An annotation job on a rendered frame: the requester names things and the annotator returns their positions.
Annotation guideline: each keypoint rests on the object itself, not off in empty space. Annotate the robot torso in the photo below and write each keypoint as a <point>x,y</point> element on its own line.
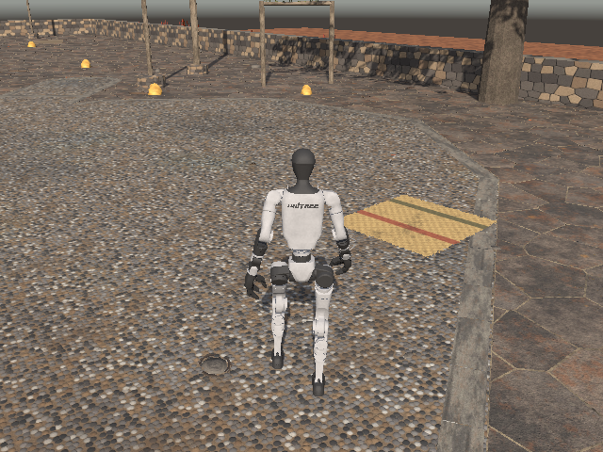
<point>302,218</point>

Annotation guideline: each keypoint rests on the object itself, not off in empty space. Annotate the left robot forearm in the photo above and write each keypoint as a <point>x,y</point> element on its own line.
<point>259,249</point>

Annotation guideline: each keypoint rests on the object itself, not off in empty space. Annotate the robot left hand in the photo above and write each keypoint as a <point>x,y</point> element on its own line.
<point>250,286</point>

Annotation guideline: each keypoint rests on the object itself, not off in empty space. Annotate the right robot forearm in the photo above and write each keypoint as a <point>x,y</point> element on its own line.
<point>344,247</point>

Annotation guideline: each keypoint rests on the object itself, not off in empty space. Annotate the robot right hand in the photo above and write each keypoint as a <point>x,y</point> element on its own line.
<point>338,261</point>

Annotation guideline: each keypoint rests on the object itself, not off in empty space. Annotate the left robot upper arm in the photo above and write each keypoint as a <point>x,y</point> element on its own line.
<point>273,198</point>

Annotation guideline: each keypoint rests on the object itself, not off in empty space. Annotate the robot left foot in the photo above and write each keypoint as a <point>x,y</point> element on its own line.
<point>277,361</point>

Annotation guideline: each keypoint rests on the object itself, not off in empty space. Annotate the right robot upper arm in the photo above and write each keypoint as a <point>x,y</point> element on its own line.
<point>336,213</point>

